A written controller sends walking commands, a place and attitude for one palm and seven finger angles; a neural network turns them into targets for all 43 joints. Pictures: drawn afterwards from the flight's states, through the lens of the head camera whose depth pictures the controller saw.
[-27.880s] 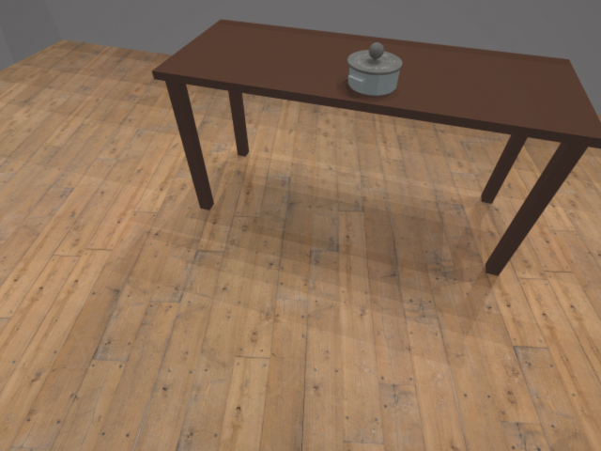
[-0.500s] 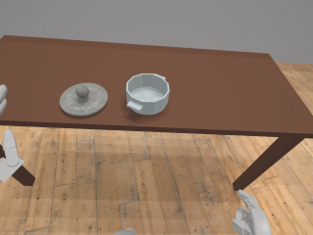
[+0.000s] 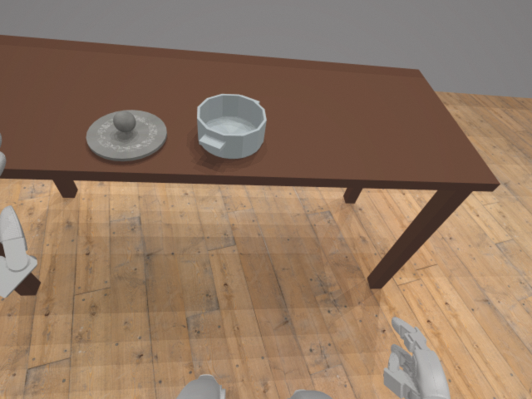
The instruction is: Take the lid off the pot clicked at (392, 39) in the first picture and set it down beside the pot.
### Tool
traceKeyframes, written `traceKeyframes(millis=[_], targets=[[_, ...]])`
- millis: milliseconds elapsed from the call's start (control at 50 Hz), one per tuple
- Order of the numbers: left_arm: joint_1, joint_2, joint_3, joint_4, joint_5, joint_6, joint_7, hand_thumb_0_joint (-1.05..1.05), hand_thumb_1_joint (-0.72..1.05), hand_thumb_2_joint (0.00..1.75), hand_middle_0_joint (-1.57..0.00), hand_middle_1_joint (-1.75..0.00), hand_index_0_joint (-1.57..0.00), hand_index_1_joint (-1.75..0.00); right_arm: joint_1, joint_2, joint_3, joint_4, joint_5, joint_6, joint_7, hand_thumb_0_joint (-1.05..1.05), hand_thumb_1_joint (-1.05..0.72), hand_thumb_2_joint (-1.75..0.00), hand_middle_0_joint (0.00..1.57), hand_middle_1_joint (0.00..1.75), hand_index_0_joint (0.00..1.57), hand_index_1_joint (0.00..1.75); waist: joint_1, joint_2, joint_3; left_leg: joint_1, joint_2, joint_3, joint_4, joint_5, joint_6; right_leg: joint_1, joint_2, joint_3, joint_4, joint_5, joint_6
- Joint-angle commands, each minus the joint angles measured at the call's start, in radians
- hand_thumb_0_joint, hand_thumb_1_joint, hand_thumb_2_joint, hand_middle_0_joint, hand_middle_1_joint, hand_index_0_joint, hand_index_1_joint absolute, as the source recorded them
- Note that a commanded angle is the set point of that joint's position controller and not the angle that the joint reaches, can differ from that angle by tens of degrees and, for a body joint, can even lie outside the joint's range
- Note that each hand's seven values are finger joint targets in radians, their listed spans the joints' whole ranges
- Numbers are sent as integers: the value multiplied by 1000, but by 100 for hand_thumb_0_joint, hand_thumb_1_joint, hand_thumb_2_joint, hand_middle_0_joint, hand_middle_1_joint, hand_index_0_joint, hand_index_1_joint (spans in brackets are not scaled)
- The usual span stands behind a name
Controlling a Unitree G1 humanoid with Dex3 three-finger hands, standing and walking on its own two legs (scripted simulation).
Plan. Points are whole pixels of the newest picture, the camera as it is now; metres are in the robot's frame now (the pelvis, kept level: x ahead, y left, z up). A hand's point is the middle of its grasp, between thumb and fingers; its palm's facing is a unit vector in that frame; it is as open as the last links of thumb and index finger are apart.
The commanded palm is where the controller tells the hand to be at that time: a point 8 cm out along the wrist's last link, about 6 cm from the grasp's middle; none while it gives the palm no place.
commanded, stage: stop stepping back and stand still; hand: left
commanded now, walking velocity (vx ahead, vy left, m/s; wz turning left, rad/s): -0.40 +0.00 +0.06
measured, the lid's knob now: (124, 121) +0.66 +0.34 -0.01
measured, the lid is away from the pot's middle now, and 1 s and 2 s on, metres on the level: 0.24 0.24 0.24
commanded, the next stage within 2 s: let the arm hang, fingers relaxed in 1.74 s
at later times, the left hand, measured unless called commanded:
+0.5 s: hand out of the picture +0.08 +0.28 +0.18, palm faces +0.42 -0.85 -0.32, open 7.4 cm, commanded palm +0.01 +0.30 +0.20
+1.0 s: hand out of the picture +0.06 +0.29 -0.05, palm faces +0.17 -0.95 -0.27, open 7.4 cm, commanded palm none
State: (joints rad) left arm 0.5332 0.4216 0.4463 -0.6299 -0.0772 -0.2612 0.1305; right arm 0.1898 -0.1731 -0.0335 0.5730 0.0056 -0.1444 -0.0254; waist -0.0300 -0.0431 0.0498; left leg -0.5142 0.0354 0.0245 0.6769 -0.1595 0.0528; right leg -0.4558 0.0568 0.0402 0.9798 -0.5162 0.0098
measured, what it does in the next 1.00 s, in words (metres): walks backwards: right foot, then left foot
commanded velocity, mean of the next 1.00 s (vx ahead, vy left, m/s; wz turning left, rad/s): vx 0.17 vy -0.02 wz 0.00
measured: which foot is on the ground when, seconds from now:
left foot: down 0.00-0.16, up 0.18-0.32, down 0.34-1.00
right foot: up 0.00-0.10, down 0.12-0.38, up 0.40-0.64, down 0.66-0.90, up 0.92-1.00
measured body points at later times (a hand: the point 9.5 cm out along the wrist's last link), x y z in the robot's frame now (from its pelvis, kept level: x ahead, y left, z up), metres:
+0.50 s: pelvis -0.12 +0.02 +0.00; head -0.14 +0.06 +0.45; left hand +0.06 +0.32 +0.20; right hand +0.04 -0.21 -0.04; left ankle -0.13 +0.09 -0.71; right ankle -0.12 -0.10 -0.66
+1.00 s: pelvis -0.16 +0.07 -0.02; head -0.17 +0.08 +0.43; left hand +0.05 +0.34 -0.03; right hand -0.04 -0.20 -0.11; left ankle -0.16 +0.14 -0.71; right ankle -0.17 -0.07 -0.65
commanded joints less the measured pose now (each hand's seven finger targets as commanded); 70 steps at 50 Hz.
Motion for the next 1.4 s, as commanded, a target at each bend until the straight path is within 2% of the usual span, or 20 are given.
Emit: traceKeyframes(millis=[0, 20, 40, 120, 160, 180, 340, 380, 400, 440, 620, 700, 740, 800, 840, 880, 940, 1180, 1240, 1380], targets=[[50, 120, 60, -295, -3, -57, 7, 0, 90, 90, -20, -30, -20, -30, -29, -149, -58, -158, 15, -71, 19, 0, -90, -90, 20, 30, 20, 30, 12, 252, -216, 174, 238, -267, -302, -94, 72, 95, -31, -9, -117, 31, 7], [-213, -128, -313, 645, 124, 190, -107, 0, 90, 90, -20, -30, -20, -30, -40, -268, -84, 97, -46, 10, 14, 0, -90, -90, 20, 30, 20, 30, -105, 215, -111, 109, 166, -321, -78, 311, 41, -8, -100, 26, -163, 80, 27], [-198, 181, 53, -550, -22, 25, -39, 0, 90, 90, -20, -30, -20, -30, -134, -100, -60, -249, 38, -33, 33, 0, -90, -90, 20, 30, 20, 30, 55, 214, -276, 190, 215, -220, -312, -233, 26, 219, -28, -17, -284, 14, 13], [227, 239, 147, -387, 3, -29, -24, 0, 90, 90, -20, -30, -20, -30, -21, -125, -29, -226, 25, -16, 20, 0, -90, -90, 20, 30, 20, 30, 31, 94, -261, 89, -13, -33, 20, -441, -42, 304, -84, -109, -552, 166, -63], [159, 256, 136, -408, 8, -37, -19, 0, 90, 90, -20, -30, -20, -30, -40, -133, -51, -226, 46, -5, 10, 0, -90, -90, 20, 30, 20, 30, 12, -203, -178, 119, -91, -23, 632, -320, -82, -69, -407, 355, -739, -104, -220], [112, 226, 113, -393, 10, -27, -15, 0, 90, 90, -20, -30, -20, -30, -56, -135, -51, -196, 40, 14, 9, 0, -90, -90, 20, 30, 20, 30, -9, -158, -87, 140, -41, -93, 782, -253, -64, -223, -426, 338, -741, -20, -236], [-114, 122, 36, -25, 27, -49, 9, 0, 90, 90, -20, -30, -20, -30, -22, -137, -14, -164, 52, -45, -41, 0, -90, -90, 20, 30, 20, 30, 2, 222, 52, 200, 60, -87, -462, -5, 15, 42, -70, -31, -126, 205, -40], [-120, 193, 84, -135, 54, -69, 9, 0, 90, 90, -20, -30, -20, -30, 17, -140, -42, -155, 26, -62, -30, 0, -90, -90, 20, 30, 20, 30, -1, 200, -162, 431, 123, -89, -260, 468, 56, -52, 30, -137, 70, 15, -12], [-138, 206, 81, -184, 25, -79, -1, 0, 90, 90, -20, -30, -20, -30, -20, -128, -22, -138, -4, -60, -24, 0, -90, -90, 20, 30, 20, 30, -34, 370, -167, 379, 181, -278, -246, 409, 78, -98, -16, -67, 188, -26, -3], [-139, 121, -5, -234, 34, -70, -13, 0, 90, 90, -20, -30, -20, -30, -47, -127, -25, -143, 3, -70, 15, 0, -90, -90, 20, 30, 20, 30, -22, 153, -40, 171, 258, -451, -327, 103, 132, -70, -50, 54, 244, 65, -6], [34, 215, 131, -205, 25, -19, -3, 0, 90, 90, -20, -30, -20, -30, -50, -142, -1, -167, 24, -4, 8, 0, -90, -90, 20, 30, 20, 30, -11, 133, -106, 58, 132, -194, -83, -253, 58, 312, -37, -139, -498, 208, -44], [6, 172, 90, -68, 3, -12, -7, 0, 90, 90, -20, -30, -20, -30, -37, -154, -53, -173, 63, 32, 4, 0, -90, -90, 20, 30, 20, 30, -7, -260, -175, -92, -75, 7, 508, -329, -24, 374, -356, 363, -623, 302, -240], [38, 170, 94, -94, 11, -10, -13, 0, 90, 90, -20, -30, -20, -30, -68, -159, -50, -178, 49, 43, 4, 0, -90, -90, 20, 30, 20, 30, 14, -101, -64, -101, 4, -118, 612, -350, -15, 182, -421, 429, -662, 212, -295], [-68, 139, 25, -211, 28, -24, -23, 0, 90, 90, -20, -30, -20, -30, -105, -120, -4, -179, 34, 51, -5, 0, -90, -90, 20, 30, 20, 30, -11, 14, 3, 81, 41, -64, 280, -331, 3, 10, -330, 188, -602, 117, -211], [-233, -112, -298, 596, 184, 259, -114, 0, 90, 90, -20, -30, -20, -30, 172, -157, -62, 56, -32, 94, 61, 0, -90, -90, 20, 30, 20, 30, -129, 141, -1, 257, 30, -15, 35, -267, -20, -228, -252, -64, -293, 0, -108], [-204, -197, -328, 620, 160, 285, -129, 0, 90, 90, -20, -30, -20, -30, 198, -193, -53, 1, -59, 131, 48, 0, -90, -90, 20, 30, 20, 30, -93, 417, 11, 269, 151, -458, -281, -244, 66, -397, 5, -135, 229, -166, -11], [-383, -142, -325, 763, 129, 252, -132, 0, 90, 90, -20, -30, -20, -30, 183, -269, -79, -11, -67, 94, 16, 0, -90, -90, 20, 30, 20, 30, -81, -8, -139, 328, 305, -776, -290, -4, 224, -424, -57, 56, 448, -23, 23], [-241, -189, -402, 1338, 102, 252, -136, 0, 90, 90, -20, -30, -20, -30, 204, -137, -37, 254, -25, 91, -11, 0, -90, -90, 20, 30, 20, 30, 26, 129, -175, 231, 80, -152, -210, 68, 60, 255, -29, -63, -437, 294, -1], [-209, -112, -388, 1399, 97, 230, -107, 0, 90, 90, -20, -30, -20, -30, 248, -48, -26, 279, -13, 96, 2, 0, -90, -90, 20, 30, 20, 30, 17, -43, -155, 102, -52, -23, -67, -223, -19, 380, -267, 281, -542, 432, -140], [-258, -169, -394, 1502, 86, 241, -92, 0, 90, 90, -20, -30, -20, -30, 277, -57, -37, 364, -15, 107, -10, 0, -90, -90, 20, 30, 20, 30, -1, 41, -80, 330, 59, -93, -180, 310, 7, 261, -116, 46, -427, 627, -74]])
